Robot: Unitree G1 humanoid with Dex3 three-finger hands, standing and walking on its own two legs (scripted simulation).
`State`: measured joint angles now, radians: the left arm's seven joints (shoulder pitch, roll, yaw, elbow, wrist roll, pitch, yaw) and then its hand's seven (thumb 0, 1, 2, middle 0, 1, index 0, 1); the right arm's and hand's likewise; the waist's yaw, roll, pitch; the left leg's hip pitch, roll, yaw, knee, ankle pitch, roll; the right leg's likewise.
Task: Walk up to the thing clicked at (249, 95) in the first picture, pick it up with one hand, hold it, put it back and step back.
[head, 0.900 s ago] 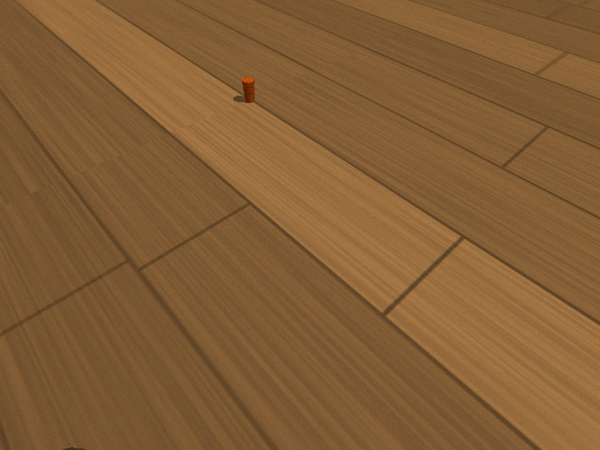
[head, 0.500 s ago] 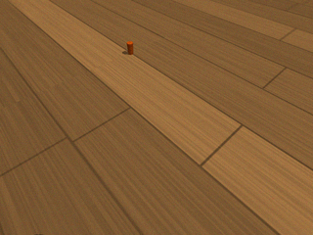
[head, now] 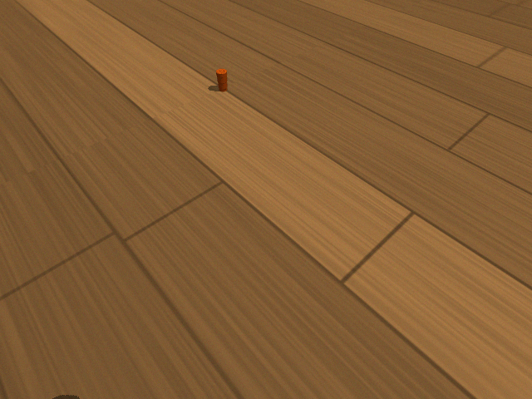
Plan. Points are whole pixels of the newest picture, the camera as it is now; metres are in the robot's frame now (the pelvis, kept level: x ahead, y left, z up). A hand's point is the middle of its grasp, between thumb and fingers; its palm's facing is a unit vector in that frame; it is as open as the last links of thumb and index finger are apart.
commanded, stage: stand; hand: left
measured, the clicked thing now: (222, 80) +2.22 +0.35 -0.71
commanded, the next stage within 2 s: walk up in 0.22 s
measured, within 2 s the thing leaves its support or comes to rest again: neither
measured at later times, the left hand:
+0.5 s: hand out of the picture +0.10 +0.27 -0.14, palm faces +0.03 -0.91 -0.42, open 7.4 cm
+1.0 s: hand (137, 279) +0.38 +0.29 -0.16, palm faces +0.02 -0.95 -0.30, open 7.4 cm
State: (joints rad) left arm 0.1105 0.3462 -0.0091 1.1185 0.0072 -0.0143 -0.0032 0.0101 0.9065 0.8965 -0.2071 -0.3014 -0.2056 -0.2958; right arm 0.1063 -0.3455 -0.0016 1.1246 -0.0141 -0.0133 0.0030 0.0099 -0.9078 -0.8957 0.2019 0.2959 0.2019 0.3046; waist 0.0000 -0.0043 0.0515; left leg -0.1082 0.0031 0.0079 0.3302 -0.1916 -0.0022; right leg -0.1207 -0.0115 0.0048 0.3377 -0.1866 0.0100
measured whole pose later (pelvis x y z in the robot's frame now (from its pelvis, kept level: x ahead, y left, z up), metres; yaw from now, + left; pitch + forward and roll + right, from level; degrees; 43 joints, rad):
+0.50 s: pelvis +0.06 -0.03 -0.01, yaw +0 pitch +0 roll +0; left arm 0.25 0.44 0.08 1.03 0.04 -0.08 -0.07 0.01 0.91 0.90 -0.21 -0.30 -0.21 -0.30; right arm 0.20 -0.43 -0.10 1.06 -0.04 0.00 0.07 0.01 -0.91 -0.90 0.20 0.30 0.20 0.30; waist 0.03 0.04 -0.03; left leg -0.29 0.01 -0.03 0.85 -0.47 0.02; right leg -0.16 -0.02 -0.10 0.51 -0.35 -0.02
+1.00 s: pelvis +0.33 +0.03 -0.01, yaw +3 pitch -2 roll +1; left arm 0.26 0.40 0.02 0.95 -0.02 -0.07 -0.06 0.02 0.91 0.90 -0.21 -0.30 -0.21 -0.30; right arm 0.20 -0.37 -0.07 0.89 -0.01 -0.08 0.07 0.01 -0.91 -0.90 0.20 0.30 0.20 0.30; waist 0.00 -0.04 0.05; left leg -0.23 0.00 0.10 0.48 -0.22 0.04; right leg -0.41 -0.07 0.05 1.14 -0.32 -0.04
